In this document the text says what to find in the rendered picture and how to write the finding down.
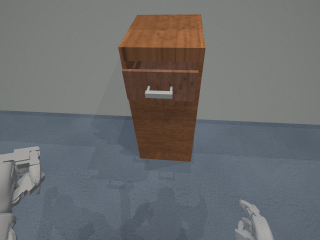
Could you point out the robot left forearm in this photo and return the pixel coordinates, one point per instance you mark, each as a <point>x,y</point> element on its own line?
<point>7,222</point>

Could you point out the handle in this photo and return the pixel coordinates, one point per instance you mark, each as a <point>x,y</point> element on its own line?
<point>159,94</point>

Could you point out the robot right hand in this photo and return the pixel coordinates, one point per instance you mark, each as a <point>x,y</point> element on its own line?
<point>257,229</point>

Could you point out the cabinet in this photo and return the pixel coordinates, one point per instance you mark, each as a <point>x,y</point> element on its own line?
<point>164,129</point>

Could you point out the drawer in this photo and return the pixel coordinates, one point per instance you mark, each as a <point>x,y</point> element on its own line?
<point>161,76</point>

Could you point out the robot left hand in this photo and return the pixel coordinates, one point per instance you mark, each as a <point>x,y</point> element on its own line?
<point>25,164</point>

